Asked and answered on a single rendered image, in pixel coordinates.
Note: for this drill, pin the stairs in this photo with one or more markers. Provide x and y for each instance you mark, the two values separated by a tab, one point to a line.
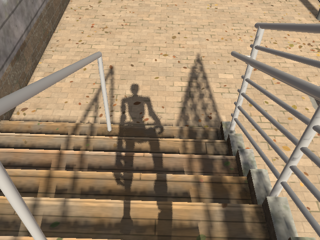
135	182

